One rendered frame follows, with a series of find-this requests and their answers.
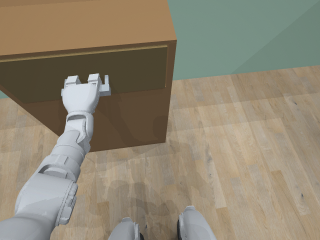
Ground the left robot hand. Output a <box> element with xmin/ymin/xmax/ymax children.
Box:
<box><xmin>62</xmin><ymin>73</ymin><xmax>102</xmax><ymax>115</ymax></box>

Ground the handle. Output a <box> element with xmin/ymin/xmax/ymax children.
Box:
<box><xmin>61</xmin><ymin>75</ymin><xmax>111</xmax><ymax>97</ymax></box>

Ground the left robot shin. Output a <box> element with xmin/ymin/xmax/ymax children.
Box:
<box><xmin>121</xmin><ymin>217</ymin><xmax>134</xmax><ymax>223</ymax></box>

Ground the right robot thigh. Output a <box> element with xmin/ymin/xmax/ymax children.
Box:
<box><xmin>179</xmin><ymin>210</ymin><xmax>217</xmax><ymax>240</ymax></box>

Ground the drawer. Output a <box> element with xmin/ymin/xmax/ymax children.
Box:
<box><xmin>0</xmin><ymin>44</ymin><xmax>168</xmax><ymax>103</ymax></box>

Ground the cabinet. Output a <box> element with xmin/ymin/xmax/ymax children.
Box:
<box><xmin>0</xmin><ymin>0</ymin><xmax>177</xmax><ymax>153</ymax></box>

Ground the robot left upper arm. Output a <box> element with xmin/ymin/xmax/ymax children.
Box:
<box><xmin>0</xmin><ymin>173</ymin><xmax>78</xmax><ymax>240</ymax></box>

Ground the left robot forearm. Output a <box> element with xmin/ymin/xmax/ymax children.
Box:
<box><xmin>14</xmin><ymin>111</ymin><xmax>94</xmax><ymax>215</ymax></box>

